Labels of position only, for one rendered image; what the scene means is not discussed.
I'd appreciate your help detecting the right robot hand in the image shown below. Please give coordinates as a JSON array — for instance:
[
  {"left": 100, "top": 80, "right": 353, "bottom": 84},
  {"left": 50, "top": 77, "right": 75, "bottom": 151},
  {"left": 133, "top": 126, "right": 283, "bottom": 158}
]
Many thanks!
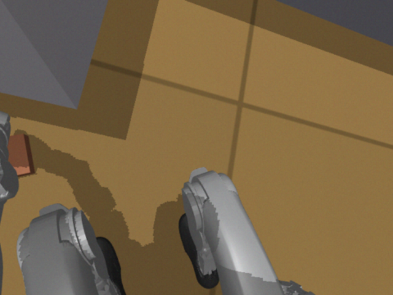
[{"left": 279, "top": 280, "right": 315, "bottom": 295}]

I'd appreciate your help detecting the right robot foot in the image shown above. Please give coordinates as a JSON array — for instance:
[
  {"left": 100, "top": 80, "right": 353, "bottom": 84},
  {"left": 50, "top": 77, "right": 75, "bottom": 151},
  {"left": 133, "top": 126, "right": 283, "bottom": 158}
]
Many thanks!
[{"left": 179, "top": 214, "right": 219, "bottom": 289}]

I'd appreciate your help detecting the left robot foot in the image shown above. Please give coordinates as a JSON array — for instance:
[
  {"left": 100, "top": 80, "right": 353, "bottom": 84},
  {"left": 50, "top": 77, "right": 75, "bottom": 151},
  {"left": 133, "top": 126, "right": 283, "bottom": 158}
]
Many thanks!
[{"left": 96, "top": 237, "right": 126, "bottom": 295}]

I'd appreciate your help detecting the left robot arm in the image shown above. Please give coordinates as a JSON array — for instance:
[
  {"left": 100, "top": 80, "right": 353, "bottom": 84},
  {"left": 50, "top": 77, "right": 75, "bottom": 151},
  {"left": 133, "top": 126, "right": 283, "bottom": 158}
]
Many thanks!
[{"left": 0, "top": 111, "right": 19, "bottom": 295}]

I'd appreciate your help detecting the small box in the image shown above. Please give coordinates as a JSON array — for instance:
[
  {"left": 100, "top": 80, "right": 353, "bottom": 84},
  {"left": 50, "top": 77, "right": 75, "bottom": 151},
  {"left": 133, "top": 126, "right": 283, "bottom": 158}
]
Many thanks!
[{"left": 7, "top": 134, "right": 35, "bottom": 177}]

